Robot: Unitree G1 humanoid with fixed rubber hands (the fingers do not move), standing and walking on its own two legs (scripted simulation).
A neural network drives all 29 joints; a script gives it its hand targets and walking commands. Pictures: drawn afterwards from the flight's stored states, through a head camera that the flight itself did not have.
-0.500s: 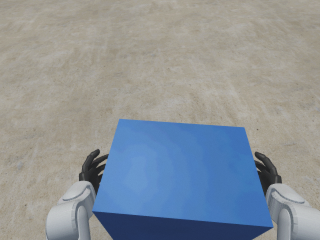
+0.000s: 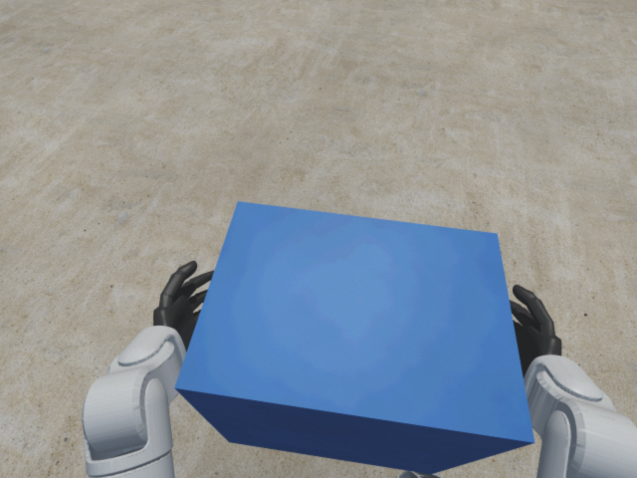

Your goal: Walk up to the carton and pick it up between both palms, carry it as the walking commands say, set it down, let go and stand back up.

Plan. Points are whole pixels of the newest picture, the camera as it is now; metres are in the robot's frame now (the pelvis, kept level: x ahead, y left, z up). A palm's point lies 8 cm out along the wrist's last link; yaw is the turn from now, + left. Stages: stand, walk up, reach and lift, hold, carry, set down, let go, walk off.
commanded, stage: carry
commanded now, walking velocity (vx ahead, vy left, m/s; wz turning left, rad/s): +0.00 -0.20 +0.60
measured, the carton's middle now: (344, 352) +0.26 +0.00 -0.01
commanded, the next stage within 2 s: none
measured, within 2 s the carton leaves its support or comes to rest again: neither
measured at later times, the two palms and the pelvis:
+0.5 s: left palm (176, 430) +0.15 +0.17 +0.06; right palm (514, 321) +0.28 -0.20 +0.06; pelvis +0.00 -0.10 -0.01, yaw +19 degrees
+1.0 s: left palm (243, 415) +0.17 +0.10 +0.08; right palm (568, 295) +0.31 -0.26 +0.07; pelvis +0.02 -0.16 +0.00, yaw +23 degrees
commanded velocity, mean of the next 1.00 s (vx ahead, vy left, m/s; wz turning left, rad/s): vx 0.00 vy -0.08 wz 0.24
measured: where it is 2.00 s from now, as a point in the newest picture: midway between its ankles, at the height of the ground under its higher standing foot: outside the picture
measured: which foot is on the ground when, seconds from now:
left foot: down 0.00-0.08, up 0.10-0.34, down 0.36-1.00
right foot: up 0.00-0.06, down 0.08-0.38, up 0.40-0.64, down 0.66-1.00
